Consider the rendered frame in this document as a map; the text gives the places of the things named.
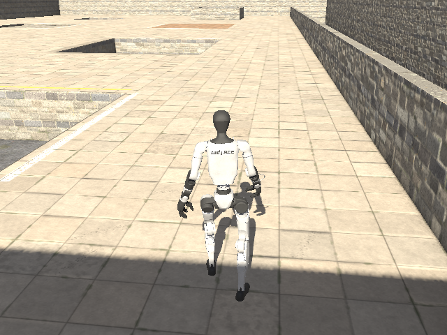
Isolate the robot right hand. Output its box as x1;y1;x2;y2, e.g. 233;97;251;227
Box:
245;185;261;198

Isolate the robot left forearm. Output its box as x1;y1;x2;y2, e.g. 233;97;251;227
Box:
180;170;196;202

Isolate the robot left hand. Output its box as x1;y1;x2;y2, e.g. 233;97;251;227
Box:
177;199;193;218

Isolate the robot right forearm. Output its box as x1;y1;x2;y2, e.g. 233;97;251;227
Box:
249;166;261;188

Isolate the right robot shin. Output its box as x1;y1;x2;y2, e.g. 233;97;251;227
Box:
237;240;249;291

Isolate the left robot upper arm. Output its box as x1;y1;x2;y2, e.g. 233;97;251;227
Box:
189;141;207;181

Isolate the humanoid robot head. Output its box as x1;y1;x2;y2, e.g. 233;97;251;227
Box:
210;110;234;144

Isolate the right robot upper arm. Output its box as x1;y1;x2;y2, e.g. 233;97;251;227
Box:
237;140;256;177

